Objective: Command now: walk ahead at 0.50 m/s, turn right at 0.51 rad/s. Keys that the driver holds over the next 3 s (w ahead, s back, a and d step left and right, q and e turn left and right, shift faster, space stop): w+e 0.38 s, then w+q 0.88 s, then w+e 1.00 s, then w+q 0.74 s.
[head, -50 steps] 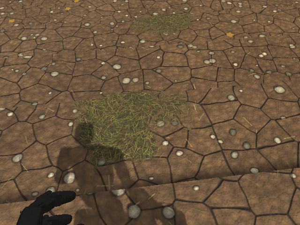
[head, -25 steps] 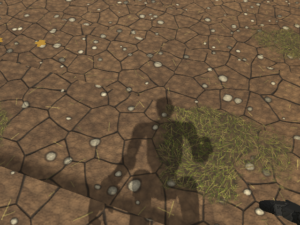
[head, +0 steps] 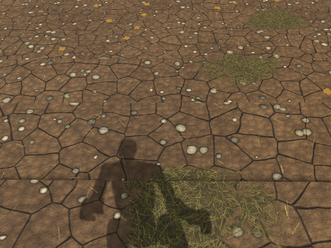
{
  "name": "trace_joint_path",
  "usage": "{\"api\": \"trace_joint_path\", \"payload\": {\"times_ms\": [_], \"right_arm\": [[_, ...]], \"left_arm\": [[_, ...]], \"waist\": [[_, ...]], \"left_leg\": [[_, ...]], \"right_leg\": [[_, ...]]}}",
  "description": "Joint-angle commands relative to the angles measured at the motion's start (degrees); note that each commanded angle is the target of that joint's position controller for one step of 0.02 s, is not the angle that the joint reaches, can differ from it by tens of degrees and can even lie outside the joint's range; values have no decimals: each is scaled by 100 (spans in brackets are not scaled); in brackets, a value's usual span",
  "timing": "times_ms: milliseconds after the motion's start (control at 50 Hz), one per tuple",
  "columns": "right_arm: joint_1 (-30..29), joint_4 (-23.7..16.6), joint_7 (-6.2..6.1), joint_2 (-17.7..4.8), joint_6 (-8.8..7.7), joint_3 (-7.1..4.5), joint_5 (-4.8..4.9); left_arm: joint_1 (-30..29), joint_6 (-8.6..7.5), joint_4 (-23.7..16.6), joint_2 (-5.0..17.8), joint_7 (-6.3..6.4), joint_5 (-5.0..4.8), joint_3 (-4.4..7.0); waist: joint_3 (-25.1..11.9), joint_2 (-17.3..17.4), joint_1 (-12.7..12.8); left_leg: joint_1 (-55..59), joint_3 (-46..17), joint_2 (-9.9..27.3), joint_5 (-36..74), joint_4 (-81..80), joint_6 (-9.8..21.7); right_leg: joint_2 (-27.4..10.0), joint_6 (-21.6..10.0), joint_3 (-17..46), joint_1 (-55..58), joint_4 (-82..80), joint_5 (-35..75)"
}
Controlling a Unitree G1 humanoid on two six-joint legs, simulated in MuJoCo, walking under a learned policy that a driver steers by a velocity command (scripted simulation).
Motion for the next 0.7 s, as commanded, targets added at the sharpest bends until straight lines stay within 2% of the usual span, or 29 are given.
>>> {"api": "trace_joint_path", "payload": {"times_ms": [20,40,60,80,100,140,160,180,200,220,240,260,280,340,400,440,460,480,500,520,540,560,580,600,620,640,660,680,700], "right_arm": [[-695,-715,138,-255,-284,-18,32],[-9,-572,179,-234,-391,58,-191],[-653,-986,171,-698,-443,-74,4],[-1069,-1186,107,-768,-405,-95,135],[-1069,-1156,44,-818,-312,-123,80],[-946,-1097,31,-731,-123,-109,-76],[-1069,-1107,34,-548,-121,-39,-124],[-1156,-1026,111,-471,-160,19,-247],[-1229,-1013,185,-398,-187,58,-332],[-1862,-1153,257,-600,-265,-12,-214],[-2213,-1264,297,-582,-303,14,-201],[-2498,-1398,360,-404,-321,99,-315],[-2556,-1378,420,-166,-337,168,-385],[-2253,-1371,544,-169,-259,151,-252],[-2231,-1338,510,-334,-196,114,-137],[-1983,-1177,461,-415,-216,84,-189],[-1521,-957,424,-497,-234,22,-153],[-529,-576,389,-623,-240,-78,-154],[746,-135,391,-649,-212,-116,-158],[1618,250,476,-758,-236,-21,-313],[1518,402,490,-1129,-179,-105,-154],[1229,183,425,-1147,-32,-184,21],[835,223,322,-1426,87,-275,27],[318,-92,271,-976,68,-134,-96],[-159,-256,201,-782,-96,6,-206],[-308,-217,188,-623,-212,81,-261],[-354,-122,128,-451,-198,153,-165],[-241,-89,55,-473,-179,144,-174],[-64,-21,-23,-561,-149,126,-166]], "left_arm": [[1942,-3,263,1529,130,-165,498],[1328,-203,-278,1113,44,-171,154],[1434,-308,-309,877,-82,-130,136],[1197,-374,-300,964,-120,-166,172],[735,-394,-406,916,-84,-259,157],[347,-388,-615,859,89,-156,96],[411,-388,-565,873,210,-129,94],[709,-393,-525,992,320,45,127],[865,-357,-467,967,410,28,121],[1520,-385,-218,898,545,-98,113],[1797,-392,-129,815,607,-132,84],[1647,-331,-99,616,684,-168,20],[1479,-288,-129,601,699,-137,15],[1363,-219,-129,663,673,-91,33],[1382,-116,-119,504,733,-221,48],[1403,-87,-80,452,790,-230,62],[1399,-80,-38,408,779,-216,51],[1349,-89,54,421,715,-211,45],[1331,-136,159,296,590,-130,9],[1765,-260,280,-381,432,-34,-101],[2646,-389,64,-391,395,-142,-212],[2555,-505,-46,71,355,-194,-230],[1767,-597,-353,257,347,-399,-239],[1020,-588,-457,534,484,-297,-167],[352,-591,-591,825,546,-222,-69],[181,-561,-589,763,580,-37,-59],[11,-510,-675,546,589,104,-64],[-243,-534,-810,361,572,219,-118],[-411,-559,-863,123,542,265,-186]], "waist": [[42,-1823,869],[-483,-1603,187],[-699,-1001,406],[-251,-217,216],[56,153,-6],[98,149,-177],[95,134,-125],[-203,139,62],[-368,80,108],[-225,-60,390],[-205,-198,545],[-5,-159,549],[28,-278,585],[-3,-519,469],[233,-653,483],[206,-694,536],[110,-554,387],[-216,-335,-88],[-571,-57,-641],[-1139,1228,-569],[-1381,2677,7],[-1690,2176,-26],[-1477,1599,12],[-1118,421,-47],[-564,209,52],[-274,168,177],[212,261,343],[263,620,215],[128,820,145]], "left_leg": [[-3715,-473,-425,-153,4899,158],[-4263,-1742,-396,-1227,5444,212],[-4701,-2016,-572,-630,5177,222],[-4857,-2077,-319,-190,4578,188],[-4745,-2118,-59,88,4084,87],[-4162,-2147,152,277,3035,-44],[-3915,-1983,130,591,2446,-151],[-3811,-1939,103,1740,2402,-130],[-3742,-1859,32,2329,2083,-70],[-4556,-2189,77,3013,1545,9],[-4976,-2211,-10,3238,1104,52],[-4351,-2035,-171,4167,79,31],[-3468,-1840,-371,5022,-270,63],[-2186,-1770,-577,5425,-217,113],[-2593,-2105,-218,5022,-959,4],[-2741,-2134,172,5406,-1726,-38],[-2467,-2056,312,5524,-2107,-26],[-1429,-1716,258,5678,-2379,-7],[239,-1797,463,5583,-2107,176],[2393,-2203,791,6954,43,350],[2881,-3633,1214,7289,264,804],[2961,-4501,1541,4731,-438,1443],[2466,-5744,1945,1426,-1495,2074],[1331,-6294,1934,345,-2076,2063],[246,-6145,1918,1111,-1958,1954],[-590,-5603,1560,1876,-1848,1784],[-1577,-4500,958,2430,-2017,1525],[-2049,-3863,507,2961,-2200,1417],[-2256,-3385,258,3532,-2247,1339]], "right_leg": [[-483,-1188,1706,3349,-1997,2076],[-954,-1643,3307,3374,-1811,3698],[-1343,-2063,4313,3237,-2854,2706],[-1465,-1957,4485,2680,-3035,1454],[-1453,-1767,4168,2141,-2851,1257],[-1196,-1505,3549,1330,-2804,1305],[-1012,-1384,3089,1124,-2763,1882],[-920,-1298,2808,1321,-2485,2353],[-757,-1153,2493,1368,-2270,2614],[-676,-1012,2624,2047,-2192,1651],[-713,-1001,2812,2472,-2157,1299],[-280,-870,2324,1698,-2156,485],[-51,-725,2074,1000,-2144,103],[26,-575,2081,-27,-1776,-450],[-28,-363,2310,983,-890,-613],[17,-206,2279,1917,-97,-42],[89,-164,2219,2180,589,251],[217,-42,1876,2034,1645,808],[458,132,1417,934,3340,159],[1181,395,1605,-1313,5829,-3515],[968,477,1590,-2647,6683,-3249],[504,489,1321,-3246,6090,-2584],[192,506,840,-3882,5903,-1805],[-57,480,766,-3524,5496,-1183],[-305,359,1213,-3181,4222,-349],[-414,348,1319,-2649,3529,-219],[-520,555,1206,-2080,2155,63],[-418,708,951,-1452,1148,424],[-240,825,741,-774,248,881]]}}
Next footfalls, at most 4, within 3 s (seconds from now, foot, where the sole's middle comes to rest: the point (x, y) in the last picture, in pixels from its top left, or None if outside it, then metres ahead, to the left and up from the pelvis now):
0.50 left None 0.47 0.10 -0.91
0.90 right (206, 228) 0.67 -0.14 -0.91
1.36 left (144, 198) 0.83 0.15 -0.91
1.96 right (187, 153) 1.22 -0.09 -1.07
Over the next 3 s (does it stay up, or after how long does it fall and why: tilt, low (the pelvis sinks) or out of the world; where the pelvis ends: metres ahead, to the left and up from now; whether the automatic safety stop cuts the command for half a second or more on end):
stays up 1.58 -0.10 -0.29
